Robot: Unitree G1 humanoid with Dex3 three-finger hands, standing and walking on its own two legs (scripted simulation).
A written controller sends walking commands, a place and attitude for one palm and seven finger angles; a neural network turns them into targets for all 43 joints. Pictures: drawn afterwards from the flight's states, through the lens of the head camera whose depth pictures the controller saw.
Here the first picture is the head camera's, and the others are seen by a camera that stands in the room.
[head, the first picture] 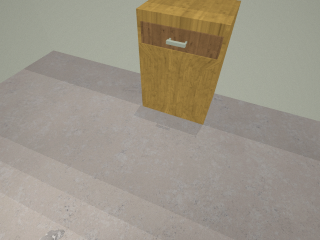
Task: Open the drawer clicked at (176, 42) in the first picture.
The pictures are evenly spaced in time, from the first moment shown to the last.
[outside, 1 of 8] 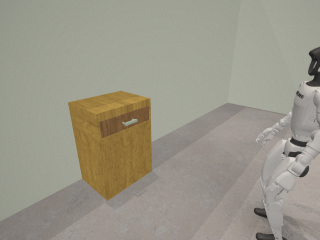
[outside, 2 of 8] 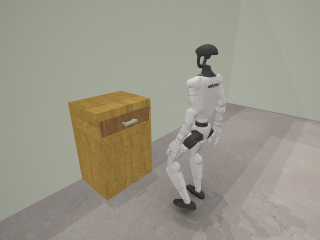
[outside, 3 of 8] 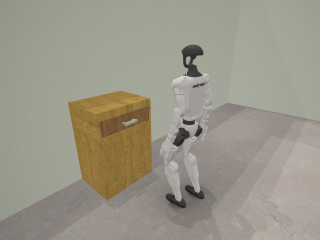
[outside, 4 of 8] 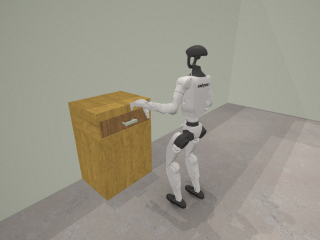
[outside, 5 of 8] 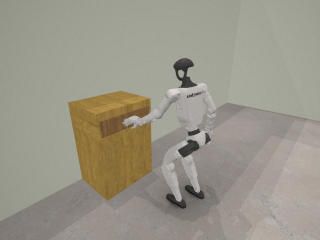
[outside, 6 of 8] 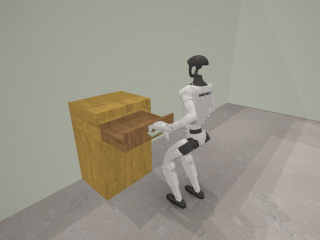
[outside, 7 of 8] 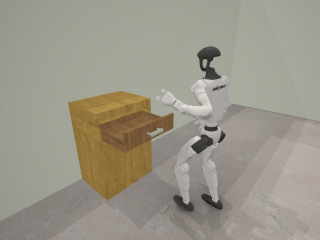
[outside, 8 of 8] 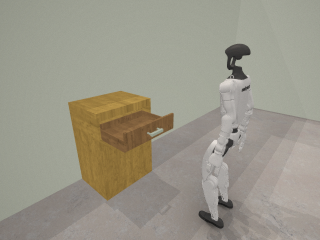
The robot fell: no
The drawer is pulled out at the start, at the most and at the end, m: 0.00 0.30 0.30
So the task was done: yes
